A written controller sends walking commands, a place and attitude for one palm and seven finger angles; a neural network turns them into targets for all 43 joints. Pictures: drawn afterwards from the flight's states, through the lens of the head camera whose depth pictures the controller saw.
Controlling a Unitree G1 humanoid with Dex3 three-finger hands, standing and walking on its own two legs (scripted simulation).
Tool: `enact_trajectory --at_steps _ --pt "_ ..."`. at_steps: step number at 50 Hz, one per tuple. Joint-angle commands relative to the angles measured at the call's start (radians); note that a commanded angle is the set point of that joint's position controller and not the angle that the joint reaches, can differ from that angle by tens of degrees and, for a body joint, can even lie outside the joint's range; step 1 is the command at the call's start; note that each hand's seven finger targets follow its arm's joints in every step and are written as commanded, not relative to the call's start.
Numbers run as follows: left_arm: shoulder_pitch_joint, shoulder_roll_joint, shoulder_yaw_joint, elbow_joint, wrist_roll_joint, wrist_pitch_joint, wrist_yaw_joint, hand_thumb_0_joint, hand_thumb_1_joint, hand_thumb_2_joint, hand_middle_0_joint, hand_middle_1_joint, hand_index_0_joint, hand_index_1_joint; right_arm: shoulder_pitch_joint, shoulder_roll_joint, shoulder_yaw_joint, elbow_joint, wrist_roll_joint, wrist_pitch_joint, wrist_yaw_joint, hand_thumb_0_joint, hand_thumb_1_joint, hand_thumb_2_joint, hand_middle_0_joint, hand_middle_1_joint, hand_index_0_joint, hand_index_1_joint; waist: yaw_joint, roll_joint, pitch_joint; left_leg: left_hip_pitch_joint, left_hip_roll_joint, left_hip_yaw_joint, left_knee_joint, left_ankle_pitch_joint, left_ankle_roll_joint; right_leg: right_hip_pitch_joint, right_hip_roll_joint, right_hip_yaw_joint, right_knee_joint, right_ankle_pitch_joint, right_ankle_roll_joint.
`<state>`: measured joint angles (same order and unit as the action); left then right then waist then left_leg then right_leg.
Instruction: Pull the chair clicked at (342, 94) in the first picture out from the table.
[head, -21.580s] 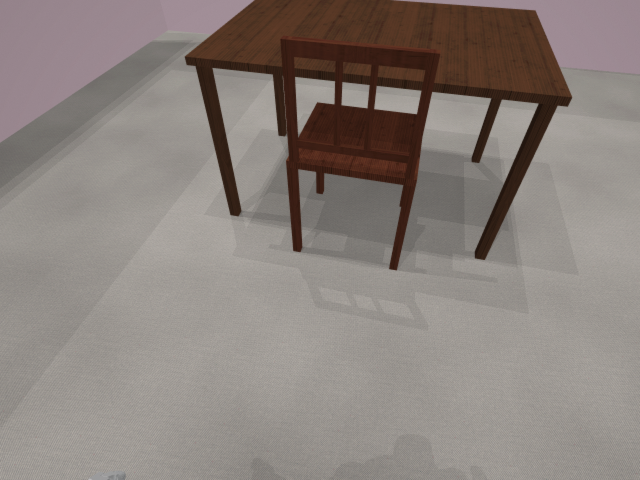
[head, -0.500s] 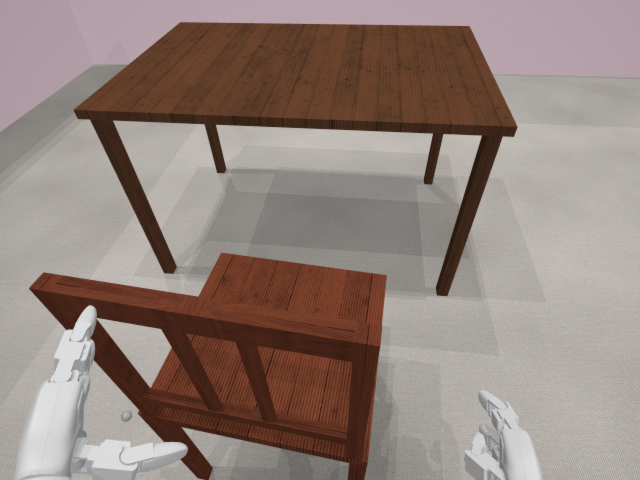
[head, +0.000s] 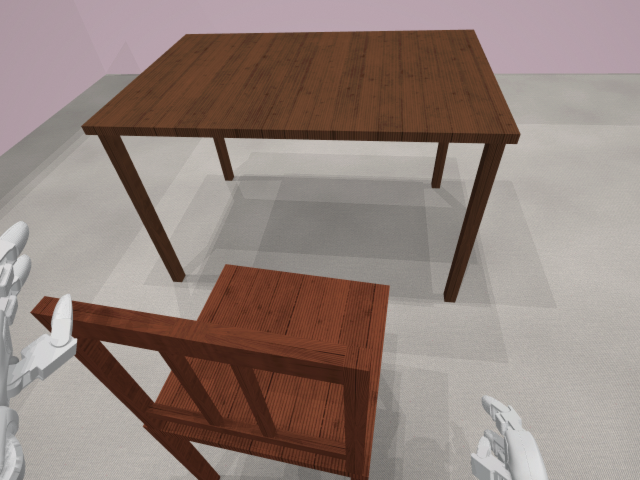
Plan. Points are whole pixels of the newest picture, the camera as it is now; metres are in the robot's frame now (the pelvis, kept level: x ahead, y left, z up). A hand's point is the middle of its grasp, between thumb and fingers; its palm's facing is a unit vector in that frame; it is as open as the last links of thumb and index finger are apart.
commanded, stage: draw the hand back to the body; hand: left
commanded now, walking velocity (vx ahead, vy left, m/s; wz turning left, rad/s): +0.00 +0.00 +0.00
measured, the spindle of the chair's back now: (194, 388) +0.26 +0.24 -0.09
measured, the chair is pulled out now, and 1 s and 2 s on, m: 0.58 0.58 0.58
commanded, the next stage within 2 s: step back with the hand held close in 0.32 s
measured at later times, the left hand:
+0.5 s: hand (70, 353) +0.18 +0.26 +0.16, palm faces +0.48 -0.77 -0.42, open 7.5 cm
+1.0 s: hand (29, 411) +0.13 +0.27 +0.16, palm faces +0.41 -0.77 -0.49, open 7.4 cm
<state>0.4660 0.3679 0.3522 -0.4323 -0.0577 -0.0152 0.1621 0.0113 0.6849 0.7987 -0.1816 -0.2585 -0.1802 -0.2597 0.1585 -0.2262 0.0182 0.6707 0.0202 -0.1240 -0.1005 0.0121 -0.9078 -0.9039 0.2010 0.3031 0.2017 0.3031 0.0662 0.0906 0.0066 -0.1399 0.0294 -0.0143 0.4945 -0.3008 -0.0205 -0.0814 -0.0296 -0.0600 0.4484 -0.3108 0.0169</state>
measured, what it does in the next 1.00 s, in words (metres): shifts its weight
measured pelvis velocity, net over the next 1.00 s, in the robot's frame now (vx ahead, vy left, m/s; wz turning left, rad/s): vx -0.07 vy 0.01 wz -0.02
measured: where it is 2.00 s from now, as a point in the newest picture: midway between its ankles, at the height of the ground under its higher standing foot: outside the picture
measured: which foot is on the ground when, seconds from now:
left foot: down 0.00-1.00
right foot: down 0.00-1.00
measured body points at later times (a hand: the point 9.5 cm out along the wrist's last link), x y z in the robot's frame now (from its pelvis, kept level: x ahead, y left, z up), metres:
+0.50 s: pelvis -0.01 -0.01 +0.00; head -0.03 -0.04 +0.45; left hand +0.15 +0.30 +0.19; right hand +0.18 -0.23 -0.09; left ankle -0.02 +0.13 -0.74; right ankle -0.04 -0.13 -0.74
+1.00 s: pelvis -0.07 +0.01 +0.00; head -0.06 -0.01 +0.45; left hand +0.10 +0.31 +0.18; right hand +0.10 -0.23 -0.09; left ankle -0.02 +0.13 -0.74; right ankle -0.04 -0.13 -0.74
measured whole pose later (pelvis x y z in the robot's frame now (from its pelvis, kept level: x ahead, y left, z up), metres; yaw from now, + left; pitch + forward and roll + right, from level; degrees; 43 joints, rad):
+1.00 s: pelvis -0.07 +0.01 +0.00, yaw -1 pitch +0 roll -1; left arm 0.58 0.40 0.39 -0.50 -0.06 -0.10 0.17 0.02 0.88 0.90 -0.21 -0.30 -0.21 -0.30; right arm 0.17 -0.21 -0.01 0.59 0.02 -0.01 -0.10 0.01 -0.91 -0.90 0.20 0.30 0.20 0.30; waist 0.01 0.05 0.03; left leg -0.32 0.04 0.00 0.52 -0.20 -0.01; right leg -0.27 -0.02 -0.04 0.48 -0.20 0.02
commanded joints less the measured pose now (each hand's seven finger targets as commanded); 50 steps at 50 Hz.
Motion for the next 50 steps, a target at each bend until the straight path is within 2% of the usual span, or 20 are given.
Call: enact_trajectory --at_steps 1,4,7,11,18,21,22,23,25,26,28,30,31,35,36,38,41,45,46,50 --pt "-0.023 0.143 0.092 -0.123 -0.001 -0.053 0.002 0.0 0.9 0.9 -0.2 -0.3 -0.2 -0.3 -0.137 -0.091 -0.045 -0.153 0.008 -0.037 -0.005 0.0 -0.9 -0.9 0.2 0.3 0.2 0.3 -0.003 -0.067 -0.064 0.043 0.04 0.006 -0.052 0.357 0.032 -0.021 -0.037 -0.004 -0.056 0.394 -0.033" --pt "-0.04 0.169 0.106 -0.167 0.0 -0.063 0.002 0.0 0.9 0.9 -0.2 -0.3 -0.2 -0.3 -0.138 -0.093 -0.046 -0.163 0.007 -0.032 -0.004 0.0 -0.9 -0.9 0.2 0.3 0.2 0.3 0.001 -0.068 -0.092 0.045 0.038 0.005 -0.055 0.354 0.036 -0.008 -0.042 -0.004 -0.054 0.402 -0.03" --pt "-0.061 0.197 0.123 -0.22 0.004 -0.068 0.004 0.0 0.9 0.9 -0.2 -0.3 -0.2 -0.3 -0.137 -0.087 -0.043 -0.163 0.007 -0.04 -0.007 0.0 -0.9 -0.9 0.2 0.3 0.2 0.3 0.002 -0.014 -0.118 0.061 0.033 0.009 -0.048 0.365 0.035 0.001 -0.044 0.004 -0.058 0.416 -0.032" --pt "-0.073 0.209 0.135 -0.22 0.002 -0.066 0.009 0.0 0.9 0.9 -0.2 -0.3 -0.2 -0.3 -0.141 -0.089 -0.044 -0.159 0.009 -0.044 -0.013 0.0 -0.9 -0.9 0.2 0.3 0.2 0.3 -0.002 -0.001 -0.086 0.058 0.034 0.01 -0.05 0.332 0.03 -0.021 -0.04 0.008 -0.072 0.383 -0.035" --pt "-0.062 0.169 0.107 -0.151 -0.002 -0.071 0.006 0.0 0.9 0.9 -0.2 -0.3 -0.2 -0.3 -0.144 -0.091 -0.045 -0.158 0.012 -0.045 -0.016 0.0 -0.9 -0.9 0.2 0.3 0.2 0.3 -0.004 -0.056 -0.047 0.051 0.037 0.008 -0.062 0.259 0.038 -0.057 -0.038 0.007 -0.087 0.293 -0.03" --pt "-0.076 0.185 0.114 -0.158 -0.001 -0.073 0.005 0.0 0.9 0.9 -0.2 -0.3 -0.2 -0.3 -0.148 -0.096 -0.045 -0.157 0.011 -0.047 -0.015 0.0 -0.9 -0.9 0.2 0.3 0.2 0.3 -0.004 -0.02 -0.046 0.043 0.034 0.007 -0.065 0.239 0.037 -0.055 -0.039 0.016 -0.095 0.27 -0.033" --pt "-0.11 0.151 0.072 -0.167 0.001 -0.078 0.0 0.0 0.9 0.9 -0.2 -0.3 -0.2 -0.3 -0.144 -0.094 -0.039 -0.16 0.009 -0.05 -0.013 0.0 -0.9 -0.9 0.2 0.3 0.2 0.3 -0.011 -0.032 -0.043 0.043 0.033 0.004 -0.069 0.231 0.038 -0.061 -0.041 0.013 -0.094 0.259 -0.032" --pt "-0.218 0.283 0.204 -0.246 -0.015 -0.118 0.0 0.0 0.9 0.9 -0.2 -0.3 -0.2 -0.3 -0.104 -0.124 -0.057 -0.188 0.012 -0.019 -0.008 0.0 -0.9 -0.9 0.2 0.3 0.2 0.3 -0.049 -0.022 0.045 -0.018 0.046 -0.011 -0.028 0.189 0.054 -0.166 -0.085 0.141 -0.156 0.321 -0.042" --pt "-0.07 0.171 0.124 -0.128 -0.004 -0.115 -0.017 0.0 0.9 0.9 -0.2 -0.3 -0.2 -0.3 -0.098 -0.108 -0.057 -0.185 0.003 0.017 0.002 0.0 -0.9 -0.9 0.2 0.3 0.2 0.3 -0.059 -0.086 0.012 -0.006 0.044 -0.024 -0.012 0.182 0.046 -0.154 -0.106 0.129 -0.144 0.324 -0.048" --pt "-0.069 0.186 0.133 -0.166 -0.003 -0.122 -0.017 0.0 0.9 0.9 -0.2 -0.3 -0.2 -0.3 -0.102 -0.114 -0.06 -0.195 0.003 0.027 0.002 0.0 -0.9 -0.9 0.2 0.3 0.2 0.3 -0.058 -0.045 -0.014 -0.008 0.048 -0.026 -0.027 0.215 0.047 -0.131 -0.108 0.119 -0.127 0.338 -0.047" --pt "0.016 0.173 0.135 -0.164 0.0 -0.128 -0.013 0.0 0.9 0.9 -0.2 -0.3 -0.2 -0.3 -0.11 -0.108 -0.06 -0.214 0.0 0.049 0.002 0.0 -0.9 -0.9 0.2 0.3 0.2 0.3 -0.051 -0.031 -0.065 -0.003 0.062 -0.03 -0.046 0.283 0.05 -0.103 -0.098 0.1 -0.094 0.338 -0.038" --pt "0.051 0.189 0.155 -0.194 -0.001 -0.132 -0.007 0.0 0.9 0.9 -0.2 -0.3 -0.2 -0.3 -0.111 -0.107 -0.064 -0.231 0.002 0.068 0.001 0.0 -0.9 -0.9 0.2 0.3 0.2 0.3 -0.049 -0.063 -0.119 -0.005 0.074 -0.039 -0.051 0.379 0.048 -0.061 -0.09 0.082 -0.055 0.387 -0.032" --pt "0.067 0.205 0.17 -0.195 -0.002 -0.134 -0.003 0.0 0.9 0.9 -0.2 -0.3 -0.2 -0.3 -0.117 -0.106 -0.068 -0.229 0.005 0.073 -0.004 0.0 -0.9 -0.9 0.2 0.3 0.2 0.3 -0.051 -0.03 -0.127 0.001 0.081 -0.04 -0.064 0.413 0.051 -0.06 -0.091 0.078 -0.045 0.393 -0.029" --pt "0.098 0.215 0.18 -0.237 -0.007 -0.138 0.006 0.0 0.9 0.9 -0.2 -0.3 -0.2 -0.3 -0.116 -0.101 -0.07 -0.251 0.008 0.086 -0.01 0.0 -0.9 -0.9 0.2 0.3 0.2 0.3 -0.048 -0.051 -0.158 -0.02 0.098 -0.05 -0.066 0.459 0.048 -0.058 -0.08 0.066 -0.014 0.376 -0.021" --pt "0.099 0.228 0.186 -0.241 -0.006 -0.139 0.01 0.0 0.9 0.9 -0.2 -0.3 -0.2 -0.3 -0.116 -0.103 -0.073 -0.244 0.008 0.087 -0.015 0.0 -0.9 -0.9 0.2 0.3 0.2 0.3 -0.051 -0.012 -0.154 -0.025 0.1 -0.053 -0.078 0.453 0.05 -0.058 -0.083 0.066 -0.011 0.365 -0.022" --pt "0.114 0.223 0.188 -0.244 -0.008 -0.14 0.015 0.0 0.9 0.9 -0.2 -0.3 -0.2 -0.3 -0.112 -0.099 -0.072 -0.25 0.008 0.084 -0.015 0.0 -0.9 -0.9 0.2 0.3 0.2 0.3 -0.047 -0.033 -0.157 -0.048 0.106 -0.059 -0.076 0.435 0.049 -0.066 -0.076 0.061 -0.002 0.337 -0.019" --pt "0.121 0.224 0.186 -0.255 -0.009 -0.14 0.02 0.0 0.9 0.9 -0.2 -0.3 -0.2 -0.3 -0.109 -0.104 -0.076 -0.24 0.008 0.077 -0.019 0.0 -0.9 -0.9 0.2 0.3 0.2 0.3 -0.051 -0.011 -0.152 -0.081 0.11 -0.07 -0.09 0.36 0.051 -0.074 -0.073 0.066 0.0 0.285 -0.02" --pt "0.105 0.213 0.174 -0.254 -0.005 -0.142 0.028 0.0 0.9 0.9 -0.2 -0.3 -0.2 -0.3 -0.101 -0.104 -0.071 -0.245 0.005 0.063 -0.018 0.0 -0.9 -0.9 0.2 0.3 0.2 0.3 -0.051 -0.04 -0.111 -0.165 0.102 -0.072 -0.091 0.145 0.047 -0.116 -0.071 0.09 -0.028 0.174 -0.02" --pt "0.102 0.222 0.176 -0.256 -0.006 -0.143 0.03 0.0 0.9 0.9 -0.2 -0.3 -0.2 -0.3 -0.101 -0.106 -0.073 -0.237 0.006 0.061 -0.022 0.0 -0.9 -0.9 0.2 0.3 0.2 0.3 -0.057 -0.019 -0.096 -0.175 0.097 -0.073 -0.097 0.078 0.047 -0.13 -0.076 0.102 -0.044 0.149 -0.026" --pt "0.064 0.219 0.171 -0.258 0.003 -0.155 0.039 0.0 0.9 0.9 -0.2 -0.3 -0.2 -0.3 -0.081 -0.105 -0.066 -0.245 0.0 0.044 -0.018 0.0 -0.9 -0.9 0.2 0.3 0.2 0.3 -0.061 -0.078 -0.052 -0.219 0.068 -0.073 -0.064 -0.113 0.042 -0.218 -0.089 0.139 -0.112 -0.06 -0.035"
